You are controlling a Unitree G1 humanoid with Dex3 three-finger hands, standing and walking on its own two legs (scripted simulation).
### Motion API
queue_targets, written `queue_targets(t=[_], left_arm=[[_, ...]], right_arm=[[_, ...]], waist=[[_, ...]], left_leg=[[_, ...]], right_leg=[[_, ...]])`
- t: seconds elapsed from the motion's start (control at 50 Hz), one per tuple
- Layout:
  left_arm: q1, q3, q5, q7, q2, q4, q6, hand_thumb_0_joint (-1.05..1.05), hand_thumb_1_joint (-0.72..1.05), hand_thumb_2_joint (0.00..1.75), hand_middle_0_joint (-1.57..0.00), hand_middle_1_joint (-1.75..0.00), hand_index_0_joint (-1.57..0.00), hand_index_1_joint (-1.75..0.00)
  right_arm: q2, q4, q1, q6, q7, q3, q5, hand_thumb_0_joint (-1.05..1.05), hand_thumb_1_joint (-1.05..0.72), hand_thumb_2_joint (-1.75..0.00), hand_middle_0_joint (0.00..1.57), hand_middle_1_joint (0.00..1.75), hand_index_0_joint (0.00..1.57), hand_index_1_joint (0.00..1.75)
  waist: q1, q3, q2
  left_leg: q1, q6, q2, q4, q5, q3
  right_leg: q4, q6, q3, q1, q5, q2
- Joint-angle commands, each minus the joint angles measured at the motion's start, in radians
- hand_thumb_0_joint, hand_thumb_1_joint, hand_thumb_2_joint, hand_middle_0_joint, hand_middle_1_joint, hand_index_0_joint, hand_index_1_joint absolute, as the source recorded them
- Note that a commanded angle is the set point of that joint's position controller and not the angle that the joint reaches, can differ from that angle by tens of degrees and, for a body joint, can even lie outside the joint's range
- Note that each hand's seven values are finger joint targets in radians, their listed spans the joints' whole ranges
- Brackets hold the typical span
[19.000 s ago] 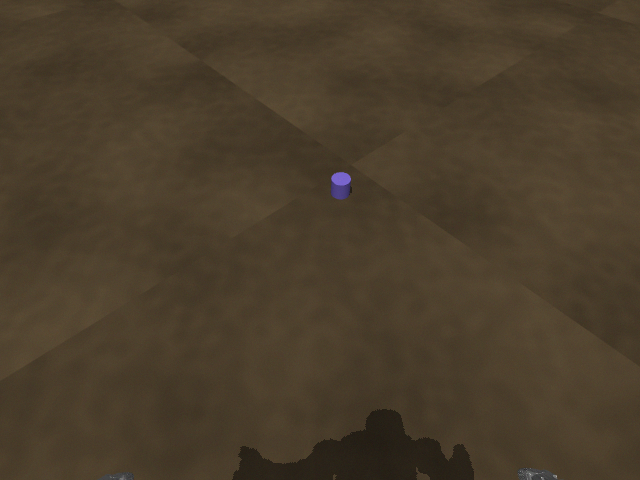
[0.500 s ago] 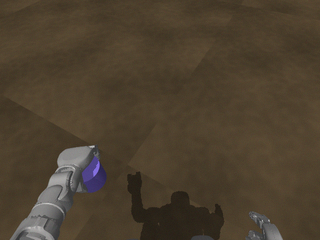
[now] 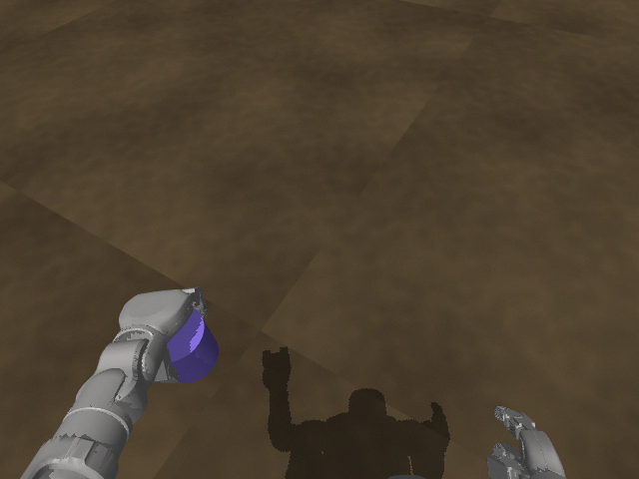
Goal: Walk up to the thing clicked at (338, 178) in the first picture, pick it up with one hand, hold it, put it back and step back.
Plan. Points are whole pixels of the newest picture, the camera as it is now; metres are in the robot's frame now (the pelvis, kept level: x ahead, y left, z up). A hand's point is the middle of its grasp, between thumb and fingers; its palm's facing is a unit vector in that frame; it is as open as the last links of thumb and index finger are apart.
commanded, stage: hold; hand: left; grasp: from above
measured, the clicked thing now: (183, 344) +0.30 +0.22 -0.08
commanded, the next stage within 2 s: crouch in 0.78 s
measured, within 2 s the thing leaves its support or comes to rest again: neither
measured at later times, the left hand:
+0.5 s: hand (170, 336) +0.30 +0.22 -0.04, palm faces -0.46 -0.06 -0.89, open 11.3 cm
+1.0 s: hand (170, 335) +0.30 +0.22 -0.04, palm faces -0.45 -0.06 -0.89, open 11.3 cm
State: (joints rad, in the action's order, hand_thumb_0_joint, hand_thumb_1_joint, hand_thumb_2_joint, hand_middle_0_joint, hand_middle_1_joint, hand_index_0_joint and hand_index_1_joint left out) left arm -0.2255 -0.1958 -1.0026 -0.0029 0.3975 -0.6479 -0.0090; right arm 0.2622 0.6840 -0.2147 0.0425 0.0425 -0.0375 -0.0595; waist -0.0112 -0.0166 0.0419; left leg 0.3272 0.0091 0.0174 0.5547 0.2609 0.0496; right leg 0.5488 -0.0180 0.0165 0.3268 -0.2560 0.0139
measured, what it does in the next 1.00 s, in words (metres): stands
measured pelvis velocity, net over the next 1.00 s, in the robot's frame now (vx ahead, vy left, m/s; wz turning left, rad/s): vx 0.01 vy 0.00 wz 0.00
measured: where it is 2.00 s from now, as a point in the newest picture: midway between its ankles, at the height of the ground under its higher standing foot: outside the picture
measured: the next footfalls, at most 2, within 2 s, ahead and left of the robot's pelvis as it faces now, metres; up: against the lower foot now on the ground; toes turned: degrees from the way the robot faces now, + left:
none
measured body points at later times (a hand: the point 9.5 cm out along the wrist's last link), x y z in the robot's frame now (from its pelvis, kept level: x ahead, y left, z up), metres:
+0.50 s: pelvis +0.01 +0.00 +0.00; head +0.02 -0.02 +0.45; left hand +0.32 +0.22 +0.01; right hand +0.15 -0.26 -0.11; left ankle +0.02 +0.11 -0.73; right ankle +0.02 -0.13 -0.73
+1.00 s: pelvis +0.01 +0.00 +0.01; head +0.02 -0.02 +0.46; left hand +0.32 +0.22 +0.01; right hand +0.15 -0.26 -0.11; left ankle +0.02 +0.11 -0.73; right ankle +0.02 -0.13 -0.73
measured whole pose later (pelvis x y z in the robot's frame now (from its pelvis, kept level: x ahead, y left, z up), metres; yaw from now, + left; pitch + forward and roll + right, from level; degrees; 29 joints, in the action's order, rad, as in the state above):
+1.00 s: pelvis +0.01 +0.00 +0.01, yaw +0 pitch +1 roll +0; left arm -0.22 -0.20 -1.01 -0.02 0.39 -0.63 -0.01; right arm 0.25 0.68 -0.20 0.08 0.05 -0.04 -0.07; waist -0.01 -0.01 0.04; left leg 0.26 0.01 0.01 0.48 0.24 0.05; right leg 0.48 -0.02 0.01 0.26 -0.24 0.02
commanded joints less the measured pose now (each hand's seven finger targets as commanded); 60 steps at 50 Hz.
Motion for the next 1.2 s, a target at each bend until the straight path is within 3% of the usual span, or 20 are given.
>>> queue_targets(t=[0.0,0.12,0.3,0.38,0.48,0.6,0.62,0.68,0.74,0.78,0.8,0.86,0.88,0.94,1.02,1.06,1.18], left_arm=[[-0.347,0.110,0.008,0.037,0.218,0.233,0.002,0.00,0.47,1.11,-0.84,-1.03,-0.85,-1.01],[-0.372,0.107,0.009,0.027,0.218,0.262,0.004,0.00,0.45,1.10,-0.81,-1.04,-0.83,-1.02],[-0.326,0.102,0.012,0.011,0.208,0.231,-0.010,0.00,0.46,1.11,-0.83,-1.03,-0.84,-1.02],[-0.351,0.099,0.006,0.000,0.215,0.274,0.001,0.00,0.42,1.12,-0.80,-1.04,-0.81,-1.03],[-0.340,0.110,0.004,0.015,0.206,0.258,0.007,0.00,0.44,1.13,-0.82,-1.03,-0.83,-1.02],[-0.360,0.130,-0.007,0.031,0.238,0.276,0.007,0.00,0.47,1.17,-0.85,-1.04,-0.85,-1.04],[-0.348,0.119,-0.005,0.032,0.217,0.271,0.006,0.00,0.47,1.17,-0.85,-1.05,-0.85,-1.05],[-0.349,0.096,0.001,0.034,0.194,0.248,0.001,0.00,0.47,1.16,-0.85,-1.04,-0.86,-1.04],[-0.355,0.110,-0.002,0.033,0.215,0.257,0.000,0.00,0.45,1.16,-0.83,-1.04,-0.84,-1.04],[-0.348,0.095,0.004,0.029,0.197,0.260,-0.001,0.00,0.45,1.17,-0.85,-1.03,-0.85,-1.03],[-0.345,0.111,-0.001,0.029,0.217,0.246,-0.003,0.00,0.45,1.17,-0.85,-1.02,-0.85,-1.02],[-0.330,0.102,0.000,0.022,0.205,0.238,-0.004,0.00,0.50,1.07,-0.83,-1.09,-0.88,-1.05],[-0.318,0.099,0.001,0.019,0.200,0.242,-0.003,0.00,0.42,1.04,-0.75,-1.07,-0.80,-1.03],[-0.303,0.097,-0.004,0.021,0.192,0.217,0.005,0.00,0.36,1.11,-0.74,-1.03,-0.75,-1.02],[-0.290,0.097,-0.028,0.070,0.172,0.122,0.025,0.00,0.34,1.12,-0.74,-1.01,-0.75,-1.01],[-0.341,0.099,-0.040,0.113,0.168,0.086,0.043,0.00,0.33,1.13,-0.74,-1.02,-0.74,-1.02],[-0.488,0.083,-0.107,0.253,0.157,-0.095,0.064,0.00,0.34,1.09,-0.73,-1.04,-0.75,-1.03]], right_arm=[[0.134,-0.140,0.076,-0.040,0.012,-0.040,-0.003,0.00,-0.91,-0.90,0.20,0.30,0.20,0.30],[0.130,-0.134,0.080,-0.039,0.016,-0.039,-0.003,0.00,-0.91,-0.90,0.20,0.30,0.20,0.30],[0.127,-0.137,0.082,-0.028,0.017,-0.037,-0.009,0.00,-0.91,-0.90,0.20,0.30,0.20,0.30],[0.123,-0.141,0.087,-0.025,0.018,-0.037,-0.008,0.00,-0.91,-0.90,0.20,0.30,0.20,0.30],[0.123,-0.144,0.090,-0.022,0.017,-0.037,-0.005,0.00,-0.91,-0.90,0.20,0.30,0.20,0.30],[0.127,-0.136,0.079,-0.018,0.017,-0.045,-0.005,0.00,-0.91,-0.90,0.20,0.30,0.20,0.30],[0.124,-0.134,0.080,-0.018,0.016,-0.045,-0.004,0.00,-0.91,-0.90,0.20,0.30,0.20,0.30],[0.128,-0.130,0.078,-0.016,0.016,-0.046,-0.003,0.00,-0.91,-0.90,0.20,0.30,0.20,0.30],[0.129,-0.127,0.074,-0.013,0.016,-0.048,-0.003,0.00,-0.90,-0.90,0.20,0.30,0.20,0.30],[0.128,-0.133,0.079,-0.013,0.014,-0.047,-0.003,0.00,-0.91,-0.90,0.20,0.30,0.20,0.30],[0.130,-0.132,0.082,-0.011,0.015,-0.047,-0.004,0.00,-0.91,-0.90,0.20,0.30,0.20,0.30],[0.124,-0.139,0.086,-0.008,0.015,-0.042,-0.004,0.00,-0.92,-0.91,0.20,0.30,0.20,0.30],[0.122,-0.144,0.089,-0.007,0.016,-0.042,-0.006,0.00,-0.88,-0.90,0.20,0.30,0.20,0.30],[0.124,-0.142,0.085,-0.004,0.016,-0.042,-0.005,0.00,-0.89,-0.90,0.20,0.30,0.20,0.30],[0.127,-0.135,0.066,0.002,0.012,-0.043,0.001,0.00,-0.89,-0.90,0.20,0.30,0.20,0.30],[0.127,-0.125,0.055,0.005,0.008,-0.045,0.010,0.00,-0.89,-0.90,0.20,0.30,0.20,0.30],[0.147,-0.061,-0.016,0.002,-0.014,-0.063,0.037,0.00,-0.89,-0.90,0.20,0.30,0.20,0.30]], waist=[[0.004,-0.234,-0.009],[0.009,-0.258,0.019],[0.011,-0.237,-0.037],[0.019,-0.259,0.004],[0.013,-0.240,0.001],[0.022,-0.281,0.006],[0.016,-0.277,-0.005],[0.003,-0.258,-0.017],[0.011,-0.280,-0.006],[0.013,-0.260,-0.006],[0.016,-0.253,-0.004],[0.017,-0.233,-0.020],[0.020,-0.237,-0.019],[0.009,-0.214,-0.024],[-0.005,-0.162,-0.065],[-0.013,-0.167,-0.066],[-0.061,-0.280,-0.021]], left_leg=[[-0.135,0.004,-0.030,-0.087,-0.134,-0.024],[-0.177,-0.002,-0.023,-0.096,-0.188,-0.028],[-0.170,0.010,-0.031,-0.103,-0.233,-0.020],[-0.193,0.004,-0.030,-0.108,-0.249,-0.024],[-0.190,0.001,-0.029,-0.117,-0.220,-0.025],[-0.204,0.003,-0.033,-0.103,-0.277,-0.020],[-0.207,0.004,-0.032,-0.102,-0.284,-0.020],[-0.207,0.005,-0.030,-0.105,-0.274,-0.021],[-0.213,0.004,-0.031,-0.104,-0.289,-0.020],[-0.211,0.003,-0.030,-0.111,-0.275,-0.022],[-0.207,0.004,-0.031,-0.115,-0.267,-0.020],[-0.189,0.008,-0.033,-0.120,-0.246,-0.019],[-0.191,0.009,-0.036,-0.121,-0.247,-0.017],[-0.182,0.008,-0.033,-0.121,-0.232,-0.019],[-0.137,0.006,-0.033,-0.109,-0.196,-0.026],[-0.108,0.003,-0.033,-0.086,-0.167,-0.027],[0.034,-0.009,-0.029,0.141,-0.157,-0.027]], right_leg=[[-0.098,0.027,-0.004,-0.052,0.107,-0.039],[-0.095,0.033,-0.013,-0.060,0.146,-0.047],[-0.111,0.026,-0.009,-0.099,0.203,-0.038],[-0.110,0.031,-0.011,-0.100,0.206,-0.039],[-0.119,0.033,-0.013,-0.089,0.176,-0.041],[-0.114,0.030,-0.011,-0.116,0.235,-0.036],[-0.112,0.029,-0.012,-0.115,0.243,-0.038],[-0.117,0.029,-0.014,-0.103,0.237,-0.037],[-0.118,0.029,-0.012,-0.113,0.251,-0.035],[-0.123,0.031,-0.015,-0.112,0.234,-0.036],[-0.126,0.031,-0.016,-0.111,0.226,-0.035],[-0.133,0.028,-0.014,-0.115,0.216,-0.032],[-0.136,0.026,-0.011,-0.117,0.219,-0.030],[-0.131,0.030,-0.012,-0.098,0.200,-0.033],[-0.122,0.031,-0.017,-0.050,0.161,-0.033],[-0.103,0.031,-0.018,-0.015,0.133,-0.031],[0.093,0.032,-0.019,0.202,0.135,-0.027]])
